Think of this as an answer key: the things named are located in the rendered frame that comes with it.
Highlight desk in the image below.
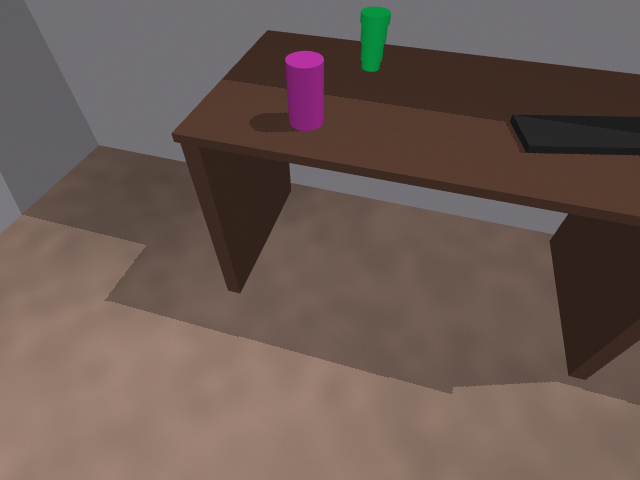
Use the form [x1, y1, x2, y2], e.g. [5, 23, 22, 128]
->
[171, 30, 640, 380]

